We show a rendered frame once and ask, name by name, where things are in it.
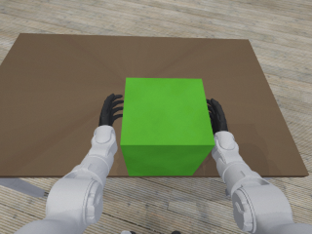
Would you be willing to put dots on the robot left upper arm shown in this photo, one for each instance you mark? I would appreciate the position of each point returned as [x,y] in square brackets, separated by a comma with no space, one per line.
[73,205]

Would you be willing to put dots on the robot right hand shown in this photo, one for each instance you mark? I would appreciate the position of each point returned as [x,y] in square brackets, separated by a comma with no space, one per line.
[218,120]

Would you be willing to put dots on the robot right forearm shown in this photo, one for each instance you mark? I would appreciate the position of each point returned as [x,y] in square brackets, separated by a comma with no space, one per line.
[230,166]

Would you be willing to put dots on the robot left forearm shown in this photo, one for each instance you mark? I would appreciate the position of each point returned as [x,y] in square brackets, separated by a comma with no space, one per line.
[99,160]

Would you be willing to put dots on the robot left hand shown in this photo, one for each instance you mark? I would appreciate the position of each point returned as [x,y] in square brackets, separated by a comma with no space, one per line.
[106,117]

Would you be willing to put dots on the carton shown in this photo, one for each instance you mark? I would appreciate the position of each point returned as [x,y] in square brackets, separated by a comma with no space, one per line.
[166,126]

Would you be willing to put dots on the table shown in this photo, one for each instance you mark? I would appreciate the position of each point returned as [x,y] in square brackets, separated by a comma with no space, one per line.
[53,88]

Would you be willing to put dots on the robot right upper arm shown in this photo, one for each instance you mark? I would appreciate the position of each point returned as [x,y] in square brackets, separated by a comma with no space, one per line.
[263,209]

